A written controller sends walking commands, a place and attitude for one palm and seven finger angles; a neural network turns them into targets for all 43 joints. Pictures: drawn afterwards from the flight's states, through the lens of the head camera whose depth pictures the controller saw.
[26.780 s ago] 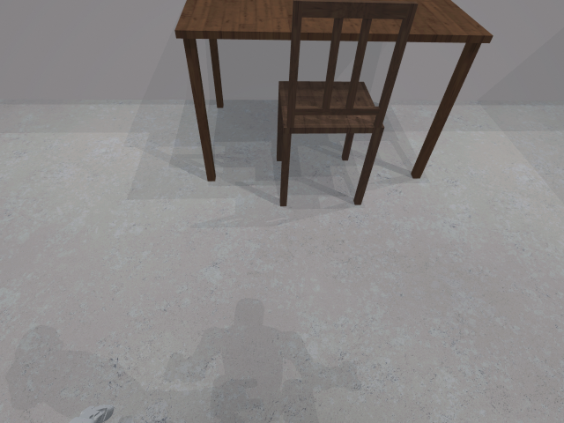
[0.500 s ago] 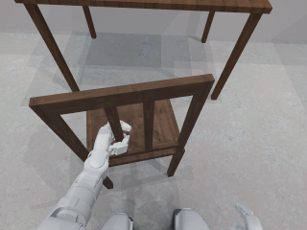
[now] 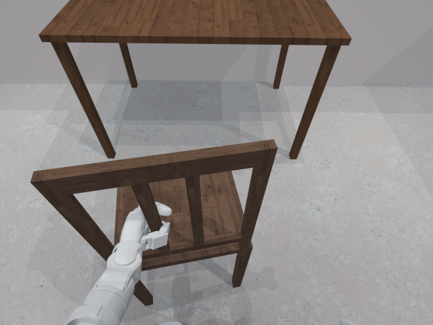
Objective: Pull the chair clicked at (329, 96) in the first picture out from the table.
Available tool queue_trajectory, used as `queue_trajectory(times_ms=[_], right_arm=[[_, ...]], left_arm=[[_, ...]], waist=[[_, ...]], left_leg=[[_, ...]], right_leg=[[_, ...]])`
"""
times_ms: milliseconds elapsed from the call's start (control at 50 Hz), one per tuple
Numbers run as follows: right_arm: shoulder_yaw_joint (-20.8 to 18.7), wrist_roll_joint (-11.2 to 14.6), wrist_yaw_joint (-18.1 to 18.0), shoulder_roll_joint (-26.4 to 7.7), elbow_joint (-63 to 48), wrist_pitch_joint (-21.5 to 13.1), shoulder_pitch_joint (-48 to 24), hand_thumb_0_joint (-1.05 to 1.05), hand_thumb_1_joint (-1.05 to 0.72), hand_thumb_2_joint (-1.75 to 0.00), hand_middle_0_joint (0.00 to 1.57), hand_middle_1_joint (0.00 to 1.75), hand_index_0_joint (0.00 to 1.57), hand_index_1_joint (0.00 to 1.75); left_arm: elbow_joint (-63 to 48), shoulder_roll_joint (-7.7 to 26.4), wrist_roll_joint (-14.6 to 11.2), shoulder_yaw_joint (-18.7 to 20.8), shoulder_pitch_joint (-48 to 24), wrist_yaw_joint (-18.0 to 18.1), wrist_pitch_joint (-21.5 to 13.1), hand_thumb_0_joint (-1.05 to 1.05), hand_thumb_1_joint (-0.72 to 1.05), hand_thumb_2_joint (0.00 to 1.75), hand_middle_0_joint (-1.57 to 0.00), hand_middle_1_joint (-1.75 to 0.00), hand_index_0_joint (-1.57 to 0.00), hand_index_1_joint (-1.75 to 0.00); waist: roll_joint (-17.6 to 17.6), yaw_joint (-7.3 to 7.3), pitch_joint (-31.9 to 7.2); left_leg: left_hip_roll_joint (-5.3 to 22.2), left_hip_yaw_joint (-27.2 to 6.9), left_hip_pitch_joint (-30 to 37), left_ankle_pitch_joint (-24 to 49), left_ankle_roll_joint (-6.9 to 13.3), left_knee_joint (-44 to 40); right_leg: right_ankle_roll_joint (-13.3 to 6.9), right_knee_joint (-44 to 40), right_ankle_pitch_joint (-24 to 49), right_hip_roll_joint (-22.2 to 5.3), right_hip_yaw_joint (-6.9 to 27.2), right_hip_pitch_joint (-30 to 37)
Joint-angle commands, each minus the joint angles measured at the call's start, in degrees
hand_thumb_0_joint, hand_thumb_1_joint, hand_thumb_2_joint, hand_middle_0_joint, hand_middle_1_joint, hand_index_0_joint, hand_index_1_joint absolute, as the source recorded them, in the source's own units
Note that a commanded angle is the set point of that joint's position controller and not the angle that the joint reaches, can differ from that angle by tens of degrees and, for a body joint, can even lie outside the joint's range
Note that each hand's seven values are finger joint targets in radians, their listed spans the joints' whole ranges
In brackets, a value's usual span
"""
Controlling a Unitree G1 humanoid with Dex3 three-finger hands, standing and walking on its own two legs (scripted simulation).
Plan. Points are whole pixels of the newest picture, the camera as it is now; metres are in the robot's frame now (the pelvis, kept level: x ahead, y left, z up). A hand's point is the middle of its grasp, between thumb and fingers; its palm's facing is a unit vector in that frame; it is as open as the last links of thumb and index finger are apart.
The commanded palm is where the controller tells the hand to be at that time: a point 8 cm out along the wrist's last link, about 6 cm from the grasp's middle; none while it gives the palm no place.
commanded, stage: stop walking, hand still on the chair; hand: left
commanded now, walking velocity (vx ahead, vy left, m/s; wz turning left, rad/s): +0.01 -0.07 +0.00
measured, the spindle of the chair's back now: (154, 221) +0.33 +0.14 -0.06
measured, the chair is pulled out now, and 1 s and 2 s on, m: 0.58 0.58 0.58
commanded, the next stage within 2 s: open the thumb and straighten the fingers in 0.56 s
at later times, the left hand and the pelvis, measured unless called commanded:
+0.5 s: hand (161, 233) +0.31 +0.12 -0.06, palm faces -0.04 -0.99 -0.15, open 5.7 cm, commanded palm +0.29 +0.17 -0.05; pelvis +0.03 +0.00 +0.01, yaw -1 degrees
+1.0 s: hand (154, 229) +0.32 +0.14 -0.06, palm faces -0.04 -0.99 -0.16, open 10.8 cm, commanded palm +0.29 +0.19 -0.04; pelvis +0.04 +0.00 -0.01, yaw +0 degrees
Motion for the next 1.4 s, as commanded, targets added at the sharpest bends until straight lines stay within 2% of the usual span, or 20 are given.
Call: queue_trajectory(times_ms=[0,100,180,240,380,580,620,640,660,680,740,780,840,900,1000,1060,1120,1180,1240,1380], right_arm=[[-0.8,-0.2,-0.5,-4.7,-7.0,-2.9,-3.4,0.0,-0.9,-0.9,0.2,0.3,0.2,0.3],[-1.1,-0.1,-0.5,-5.4,-6.8,-4.1,-3.5,0.0,-0.9,-0.9,0.2,0.3,0.2,0.3],[-1.1,-0.4,-0.4,-5.4,-6.8,-4.5,-3.2,0.0,-0.9,-0.9,0.2,0.3,0.2,0.3],[-1.1,-0.5,-0.4,-5.4,-6.6,-4.6,-3.4,0.0,-0.9,-0.9,0.2,0.3,0.2,0.3],[-1.0,-0.6,-0.6,-5.1,-7.2,-3.5,-4.3,0.0,-0.9,-0.9,0.2,0.3,0.2,0.3],[-0.9,-0.4,-0.8,-4.9,-8.5,-2.2,-5.1,0.0,-0.9,-0.9,0.2,0.3,0.2,0.3],[-1.0,-0.3,-0.9,-4.9,-8.4,-2.1,-5.0,0.0,-0.9,-0.9,0.2,0.3,0.2,0.3],[-1.2,-0.4,-0.8,-5.1,-9.2,-2.1,-5.5,0.0,-0.9,-0.9,0.2,0.3,0.2,0.3],[-1.6,1.4,1.5,-8.2,-8.2,-2.4,-3.4,0.0,-0.9,-0.9,0.2,0.3,0.2,0.3],[-1.8,1.6,2.3,-8.6,-9.4,-3.0,-4.9,0.0,-0.9,-0.9,0.2,0.3,0.2,0.3],[-1.9,1.2,3.1,-7.9,-11.3,-4.8,-5.6,0.0,-0.9,-0.9,0.2,0.3,0.2,0.3],[-1.9,0.9,3.7,-7.5,-12.1,-5.7,-5.4,0.0,-0.9,-0.9,0.2,0.3,0.2,0.3],[-2.3,0.9,4.1,-8.0,-12.9,-6.5,-4.5,0.0,-0.9,-0.9,0.2,0.3,0.2,0.3],[-2.4,0.8,3.6,-9.1,-12.7,-6.2,-3.7,0.0,-0.9,-0.9,0.2,0.3,0.2,0.3],[-2.7,0.6,3.3,-8.6,-14.5,-7.7,-3.2,0.0,-0.9,-0.9,0.2,0.3,0.2,0.3],[-2.9,0.4,3.0,-8.9,-14.8,-8.2,-2.8,0.0,-0.9,-0.9,0.2,0.3,0.2,0.3],[-2.7,0.3,2.7,-8.9,-15.1,-8.4,-2.6,0.0,-0.9,-0.9,0.2,0.3,0.2,0.3],[-2.6,-0.2,2.4,-9.0,-15.2,-7.7,-2.0,0.0,-0.9,-0.9,0.2,0.3,0.2,0.3],[-2.4,-0.1,2.3,-8.1,-16.4,-7.8,-2.4,0.0,-0.9,-0.9,0.2,0.3,0.2,0.3],[-2.1,0.2,2.0,-8.7,-16.9,-8.4,-2.6,0.0,-0.9,-0.9,0.2,0.3,0.2,0.3]], left_arm=[[-9.7,7.5,0.7,1.1,-14.5,-0.3,-3.5,0.0,0.9,0.9,-0.5,-1.45,-0.5,-1.45],[-10.3,6.5,1.3,-0.1,-12.0,-0.3,-3.6,0.0,0.9,0.9,-0.5,-1.45,-0.5,-1.45],[-11.1,5.6,1.7,-0.7,-10.3,-0.5,-3.4,0.0,0.9,0.9,-0.5,-1.45,-0.5,-1.45],[-11.4,5.6,1.8,-1.0,-9.1,-0.5,-3.2,0.0,0.9,0.9,-0.5,-1.45,-0.5,-1.45],[-11.8,5.4,1.7,-1.1,-7.3,-0.5,-2.6,0.0,0.9,0.9,-0.5,-1.45,-0.5,-1.45],[-12.7,5.5,1.4,-1.0,-6.3,-0.3,-2.1,0.0,0.9,0.9,-0.5,-1.45,-0.5,-1.45],[-12.4,6.3,1.3,-0.4,-5.5,-0.1,-2.0,0.0,0.9,0.9,-0.5,-1.45,-0.5,-1.45],[-18.0,10.0,1.5,2.6,-6.2,0.3,-2.5,0.0,0.9,0.9,-0.5,-1.45,-0.5,-1.45],[-13.4,5.9,-1.0,0.4,0.8,-1.8,-1.1,0.0,0.78,0.84,-0.5,-1.45,-0.5,-1.45],[-18.1,9.1,-1.4,3.1,-1.6,-2.9,-2.6,0.0,0.66,0.78,-0.5,-1.45,-0.5,-1.45],[-25.5,10.2,-1.1,3.4,0.6,-4.1,-4.7,0.0,0.3,0.61,-0.5,-1.45,-0.5,-1.45],[-29.0,8.6,-0.6,1.5,0.3,-4.4,-4.5,0.0,0.05,0.49,-0.5,-1.45,-0.5,-1.45],[-29.1,8.0,-0.7,1.3,3.5,-4.2,-1.9,0.0,-0.31,0.32,-0.5,-1.45,-0.5,-1.45],[-28.8,12.7,-1.5,6.1,2.3,-3.8,0.9,0.0,-0.55,0.2,-0.43,-1.23,-0.43,-1.23],[-35.1,6.6,-2.2,1.9,7.4,-4.6,2.8,0.0,-0.55,0.2,-0.3,-0.87,-0.3,-0.87],[-36.5,6.8,-2.1,2.0,8.9,-4.8,3.8,0.0,-0.55,0.2,-0.22,-0.65,-0.22,-0.65],[-38.6,7.5,-1.6,2.1,9.3,-4.5,5.0,0.0,-0.55,0.2,-0.15,-0.43,-0.15,-0.43],[-38.1,12.0,-0.7,7.2,10.3,-4.3,6.0,0.0,-0.55,0.2,-0.07,-0.22,-0.07,-0.22],[-42.4,9.9,-0.6,5.1,11.8,-4.5,6.1,0.0,-0.55,0.2,0.0,0.0,0.0,0.0],[-43.7,6.8,-1.8,0.4,12.0,-6.1,8.6,0.0,-0.55,0.2,0.0,0.0,0.0,0.0]], waist=[[-2.4,1.67,-8.7],[5.1,2.39,-11.4],[0.1,2.66,-16.3],[0.0,2.41,-17.3],[-2.5,2.32,-17.0],[-1.0,2.36,-15.6],[-0.4,2.46,-15.0],[-0.5,2.73,-15.1],[-8.3,-1.69,-14.1],[-10.4,-0.35,-13.9],[1.4,0.26,-16.6],[5.0,0.02,-18.2],[1.6,-0.05,-18.6],[-1.0,0.03,-19.4],[-0.6,-0.01,-23.6],[-3.5,-0.37,-23.3],[-2.3,-0.36,-23.3],[-3.7,0.32,-23.1],[0.4,0.43,-24.8],[-1.5,-1.64,-22.1]], left_leg=[[3.0,-6.1,4.2,-8.0,3.3,-9.3],[4.8,-6.7,7.2,1.5,3.6,-12.3],[5.0,-5.2,12.3,14.2,3.0,-9.5],[4.8,-4.1,13.6,17.2,2.5,-9.1],[4.4,-3.1,13.7,16.6,2.1,-8.8],[4.2,-3.1,12.8,15.0,1.9,-9.3],[4.2,-3.1,12.2,13.4,2.0,-9.6],[4.1,-3.1,12.2,12.9,2.0,-9.5],[0.8,0.2,4.9,6.0,2.1,-8.4],[0.4,0.7,1.8,3.8,2.5,-7.0],[-1.0,1.9,1.1,1.2,2.4,-4.8],[-1.1,1.9,1.5,1.9,2.2,-3.3],[-1.0,1.6,-0.8,1.3,2.2,-1.3],[-1.1,1.0,-3.3,0.8,2.2,-0.1],[-0.8,1.1,-1.6,6.9,1.9,2.5],[-0.7,0.8,-2.5,7.9,2.0,3.8],[-0.9,0.7,-2.8,9.5,2.0,4.9],[-1.2,0.7,-4.8,9.9,2.0,5.9],[-1.1,1.0,-2.8,13.3,1.9,6.9],[-1.0,-0.3,-4.2,11.6,1.9,8.4]], right_leg=[[-1.9,-12.6,-11.5,-4.8,6.1,-1.2],[-0.9,-9.5,0.2,-3.1,3.7,1.7],[-1.0,-9.7,10.7,-3.6,4.0,4.4],[-1.0,-9.5,14.2,-4.2,4.0,4.9],[-1.2,-10.3,16.7,-5.0,4.6,5.1],[-1.4,-10.8,15.1,-5.1,4.7,4.8],[-1.3,-11.5,13.5,-5.0,4.9,4.7],[-1.3,-11.8,13.5,-5.3,5.4,5.1],[-0.7,-9.1,9.9,-3.1,-0.4,1.4],[-0.8,-7.3,9.6,-2.9,-0.1,1.0],[-1.2,-5.4,6.8,-2.6,0.4,-1.0],[-1.4,-4.0,6.7,-2.0,-0.1,-3.2],[-1.0,-2.4,6.6,-1.4,-0.4,-5.1],[-0.7,-0.6,6.7,-1.2,-0.4,-5.5],[-0.7,2.6,11.3,-0.7,-1.4,-6.8],[-0.4,3.8,12.1,-0.5,-1.7,-8.1],[-0.4,4.8,13.7,-0.5,-1.6,-8.7],[-0.3,6.1,14.8,-0.5,-1.5,-8.8],[-0.5,6.9,17.1,-0.8,-1.4,-8.5],[-0.2,7.1,14.9,-0.5,-2.2,-11.8]])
